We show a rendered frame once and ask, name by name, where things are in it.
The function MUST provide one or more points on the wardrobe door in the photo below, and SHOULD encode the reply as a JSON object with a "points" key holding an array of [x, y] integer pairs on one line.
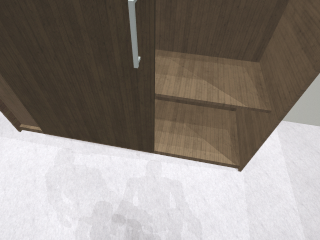
{"points": [[70, 63], [14, 104]]}

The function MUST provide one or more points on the handle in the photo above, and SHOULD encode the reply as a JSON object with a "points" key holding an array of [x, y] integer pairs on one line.
{"points": [[133, 31]]}

